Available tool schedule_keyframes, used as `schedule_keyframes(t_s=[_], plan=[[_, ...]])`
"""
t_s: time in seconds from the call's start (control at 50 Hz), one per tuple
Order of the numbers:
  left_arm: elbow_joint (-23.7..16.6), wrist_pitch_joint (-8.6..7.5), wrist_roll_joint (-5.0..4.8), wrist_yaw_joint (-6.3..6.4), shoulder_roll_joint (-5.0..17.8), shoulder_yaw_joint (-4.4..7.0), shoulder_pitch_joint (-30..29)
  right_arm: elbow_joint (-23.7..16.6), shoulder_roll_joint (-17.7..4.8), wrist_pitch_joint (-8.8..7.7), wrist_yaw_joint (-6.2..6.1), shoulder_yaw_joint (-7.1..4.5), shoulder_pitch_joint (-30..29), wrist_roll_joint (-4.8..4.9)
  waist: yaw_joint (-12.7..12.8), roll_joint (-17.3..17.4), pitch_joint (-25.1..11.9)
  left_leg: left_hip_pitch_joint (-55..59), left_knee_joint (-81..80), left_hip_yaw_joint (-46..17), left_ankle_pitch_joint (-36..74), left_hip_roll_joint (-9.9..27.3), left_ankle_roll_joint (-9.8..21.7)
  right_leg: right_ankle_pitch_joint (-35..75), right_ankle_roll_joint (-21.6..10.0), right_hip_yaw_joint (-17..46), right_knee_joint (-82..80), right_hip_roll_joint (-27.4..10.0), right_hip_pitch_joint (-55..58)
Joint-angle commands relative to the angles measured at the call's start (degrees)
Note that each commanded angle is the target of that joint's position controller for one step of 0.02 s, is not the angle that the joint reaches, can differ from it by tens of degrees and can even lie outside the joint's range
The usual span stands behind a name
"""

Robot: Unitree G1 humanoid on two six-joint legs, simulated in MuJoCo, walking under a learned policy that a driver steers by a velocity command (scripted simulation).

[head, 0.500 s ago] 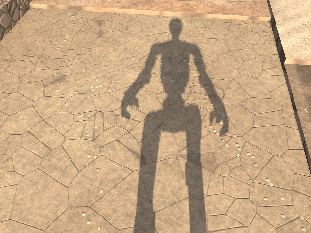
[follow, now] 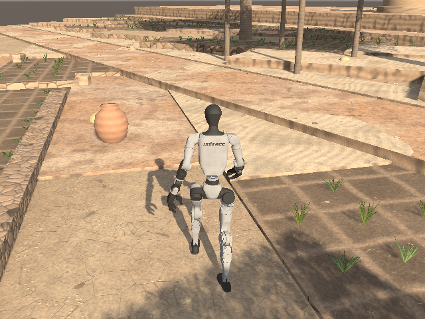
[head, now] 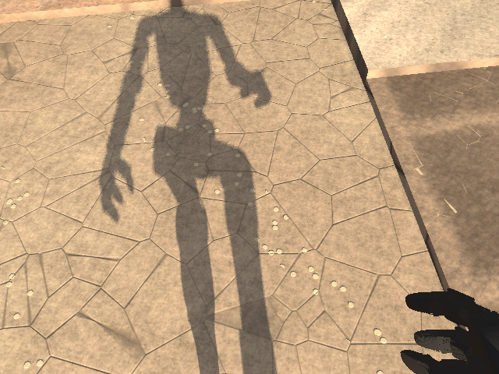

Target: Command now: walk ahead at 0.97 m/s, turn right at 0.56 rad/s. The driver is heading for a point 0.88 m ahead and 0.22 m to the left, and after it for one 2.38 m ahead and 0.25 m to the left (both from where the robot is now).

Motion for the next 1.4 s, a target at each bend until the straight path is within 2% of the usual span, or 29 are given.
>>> schedule_keyframes(t_s=[0.02,0.04,0.06,0.08,0.14,0.2,0.3,0.4,0.44,0.46,0.48,0.5,0.54,0.68,0.78,0.86,0.88,0.9,0.92,0.94,0.98,1.04,1.12,1.22,1.3,1.32,1.34,1.36,1.4], plan=[[-2.48,-1.24,1.52,0.43,13.37,2.95,-5.84,2.74,-10.94,-0.55,-2.60,-4.54,20.75,1.08,-16.28,-4.65,-11.99,39.35,0.70,3.73,-7.89,-3.97,3.29,69.73,0.27,0.15,26.09,-10.58,-14.57],[-2.86,-1.70,2.47,0.60,9.66,2.09,-7.22,5.42,-13.95,-0.64,-4.15,-6.04,33.00,0.28,-21.29,-2.09,-17.25,52.99,3.22,-4.17,-22.34,4.03,4.58,57.37,0.50,-2.14,44.07,-8.03,-24.19],[-5.07,-1.78,-0.10,-0.01,-0.17,-0.14,0.33,6.28,-19.18,-1.03,-4.04,-7.46,34.13,-2.11,-14.28,18.25,-24.30,65.48,-5.78,-37.65,-45.25,20.93,12.07,8.12,2.90,-6.76,67.10,1.48,-42.85],[-4.86,-1.91,0.79,-0.30,3.30,-0.67,-2.02,5.98,-15.54,-0.77,-2.90,-7.14,29.34,-0.48,-13.85,16.99,-22.33,60.67,-16.39,-53.88,-48.73,20.85,12.87,1.81,1.81,-6.82,70.29,0.88,-48.67],[-6.67,-0.77,2.62,-1.38,4.96,-0.58,-15.46,8.18,-6.60,-1.42,-2.14,-5.48,21.87,-0.45,-11.04,-0.48,-3.81,38.98,-17.04,-29.22,-30.56,13.99,11.22,9.56,1.60,-8.53,64.20,-6.12,-49.27],[-9.18,0.48,3.49,-2.45,1.66,-1.94,-17.96,12.90,-3.69,-2.86,-1.89,-4.23,25.51,0.63,-7.58,4.16,0.59,31.82,-20.67,-21.83,-23.74,11.16,11.32,6.88,2.86,-7.40,58.24,-7.88,-50.05],[-16.26,-0.53,3.69,-4.18,1.11,-4.41,-33.22,13.83,-7.31,-3.74,-1.71,-5.28,25.41,1.84,-7.06,2.42,7.06,20.57,-29.26,-12.01,-10.56,6.11,11.85,21.21,7.27,-15.53,31.10,-10.83,-44.67],[-14.84,-0.76,3.00,-2.67,4.80,-3.01,-31.82,15.90,-12.76,-3.72,-1.11,-6.50,29.85,2.91,-6.41,2.15,0.25,29.85,-21.00,-9.67,23.57,7.82,9.46,24.01,5.85,-18.76,21.72,-5.43,-26.16],[-9.81,-1.00,3.69,-0.68,7.91,-0.98,-14.87,16.59,-14.24,-3.04,-1.38,-6.85,29.76,2.39,1.96,2.50,-9.92,26.24,4.63,-7.86,27.85,4.70,7.49,16.31,5.02,-18.38,21.26,-4.92,-6.11],[-8.52,-1.23,4.88,0.77,12.35,0.77,-4.80,15.49,-10.21,-3.16,-1.43,-5.93,28.99,2.17,5.86,-1.54,-15.96,15.96,23.47,-5.84,12.05,0.98,6.85,0.28,4.25,-7.37,20.38,-16.33,5.76],[-8.43,-1.23,6.76,1.07,15.93,1.67,-2.73,13.31,0.17,-2.94,-1.91,-3.89,35.21,4.13,0.22,-14.96,-24.12,1.82,43.98,-4.68,-29.20,-3.14,6.15,-18.34,0.71,20.25,12.23,-34.24,15.36],[-8.92,-0.57,4.60,0.93,13.82,1.79,-6.13,11.79,-5.01,-2.23,-2.09,-4.61,30.82,4.02,0.35,-12.92,-22.31,-3.53,49.05,-4.89,-24.25,-2.27,6.93,-25.03,-0.59,31.65,2.33,-33.57,9.30],[-8.28,-1.08,3.76,0.59,5.71,0.32,-14.23,11.73,-6.11,-0.99,-1.34,-5.08,22.92,2.59,-2.76,-4.56,-6.09,-5.25,44.62,-3.92,-15.48,3.27,6.48,-6.35,0.68,10.31,3.04,-27.35,-5.50],[-2.19,-3.82,1.48,-0.17,0.10,-0.91,-12.19,5.28,-0.03,2.90,1.88,-3.54,10.78,0.71,-8.52,-5.24,3.61,-6.61,35.18,0.34,-6.90,6.69,5.17,28.73,4.49,-20.91,-3.03,-20.59,-16.83],[-0.66,-4.03,1.60,0.96,5.14,-0.07,-9.91,2.16,-2.06,2.52,3.77,-2.60,2.31,1.11,-9.27,-1.39,5.78,7.31,12.94,11.27,3.45,-0.26,8.68,58.45,6.91,-33.10,-3.55,-16.98,-15.98],[-3.29,-0.78,1.74,2.29,11.62,1.66,-12.93,10.04,-8.80,2.07,1.75,-5.30,27.90,0.51,-22.53,-4.24,-8.86,36.25,8.65,9.36,-2.32,-7.49,12.93,83.94,7.23,-30.83,35.18,-20.28,-14.62],[-3.21,-0.52,1.62,1.46,10.18,1.58,-12.78,12.85,-10.62,2.04,0.02,-6.64,33.60,0.50,-22.77,0.75,-10.58,47.63,3.47,4.13,-0.14,-6.14,14.12,52.18,8.33,-30.38,54.34,-15.81,-23.88],[-5.27,-0.99,2.38,0.51,3.24,0.05,-10.49,12.42,-16.62,2.68,-1.39,-8.24,29.71,1.30,-15.77,14.57,-6.99,55.25,7.76,-9.92,28.22,4.30,16.77,-7.47,10.92,-28.86,78.02,-5.30,-42.97],[-10.33,-1.18,0.90,1.16,4.69,-0.29,-6.31,9.19,-22.14,3.13,-1.24,-9.70,28.40,0.22,-13.54,12.38,-22.20,69.50,0.97,-33.88,33.47,15.34,29.21,-9.02,12.27,-16.88,90.84,-3.41,-56.20],[-11.34,-2.02,1.52,1.51,6.40,-0.77,-11.32,7.15,-20.08,3.43,-1.86,-9.91,26.24,1.24,-14.21,1.68,-21.57,64.55,-6.88,-38.94,21.63,15.79,27.97,-3.50,11.41,-11.90,86.39,-6.06,-58.42],[-11.55,-4.35,-1.78,2.51,8.20,0.22,-13.98,3.01,-11.08,-0.68,-0.52,-7.29,13.16,4.25,-7.43,-9.64,-9.86,44.85,-13.84,-34.74,10.04,14.62,23.40,-0.49,11.32,-8.50,75.34,-9.30,-54.52],[-8.68,-1.48,-0.87,2.69,7.02,1.00,-9.47,4.47,-6.04,-2.17,-0.90,-5.35,9.42,3.23,-3.13,-6.52,-2.28,21.26,-13.91,-17.64,26.83,9.96,17.46,2.47,12.37,-11.03,60.41,-14.63,-40.91],[-9.64,-1.80,-0.16,1.16,-0.76,-1.08,-15.98,8.14,-5.93,-2.12,-3.38,-5.17,12.33,1.98,-6.95,0.26,-4.13,20.79,-14.25,0.43,34.33,0.56,9.43,23.63,10.71,-17.50,36.89,-10.02,-36.25],[-13.21,-2.29,-0.77,-2.39,2.11,-0.02,-24.09,9.57,-6.86,0.62,-5.68,-5.32,14.69,1.78,-11.09,3.60,-4.27,33.17,-10.34,3.40,24.88,3.82,5.01,36.73,9.69,-18.92,22.40,-7.38,-40.88],[-10.44,-1.95,0.11,-3.41,6.66,2.84,-7.37,6.15,-6.98,3.24,-6.84,-5.94,8.26,1.71,-2.47,4.56,-8.60,31.82,11.12,4.57,38.69,5.76,3.14,23.96,4.81,-21.06,21.60,-2.70,-29.18],[-9.38,-2.01,0.34,-2.56,8.96,3.79,0.34,4.52,-6.86,3.33,-6.70,-5.81,5.70,1.65,2.51,-1.74,-10.70,24.66,29.10,5.82,21.47,0.62,0.80,38.74,1.27,-13.83,15.16,-6.32,-18.92],[-10.88,-2.06,1.34,-1.64,11.58,3.46,-3.63,3.45,0.21,3.37,-5.00,-4.28,12.61,-0.87,-6.05,-16.94,-11.72,5.98,47.46,3.06,-36.44,-10.84,-2.73,62.63,-6.85,7.84,18.01,-17.76,-7.01],[-14.70,-1.63,3.35,-1.18,13.20,3.78,-9.36,3.49,-2.56,2.76,-3.46,-4.02,19.26,1.22,-7.58,-15.70,-23.49,-0.81,58.89,-9.02,-37.41,-12.01,-3.54,44.57,-15.87,29.81,10.04,-25.15,0.63],[-18.67,0.74,0.64,0.21,7.47,2.86,-17.35,2.57,-7.82,2.66,-2.86,-5.13,10.71,2.09,-6.52,1.21,-12.71,-2.68,53.24,-9.99,-27.22,-6.43,-1.38,15.59,-10.20,21.54,5.50,-20.16,-13.48]])
Keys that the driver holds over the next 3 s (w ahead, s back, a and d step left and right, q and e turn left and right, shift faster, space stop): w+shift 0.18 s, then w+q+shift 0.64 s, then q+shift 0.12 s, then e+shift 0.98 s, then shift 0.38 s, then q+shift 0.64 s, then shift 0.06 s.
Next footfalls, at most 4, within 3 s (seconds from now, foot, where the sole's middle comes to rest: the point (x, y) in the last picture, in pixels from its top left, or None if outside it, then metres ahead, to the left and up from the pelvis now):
0.04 left None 0.24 0.12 -0.75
0.46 right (349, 302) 0.63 -0.14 -0.75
0.88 left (265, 180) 1.02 0.13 -0.75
1.32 right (269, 111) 1.34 0.15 -0.75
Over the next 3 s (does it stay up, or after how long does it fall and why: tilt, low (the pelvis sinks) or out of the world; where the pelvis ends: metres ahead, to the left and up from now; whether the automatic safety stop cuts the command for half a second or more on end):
stays up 1.27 0.26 0.03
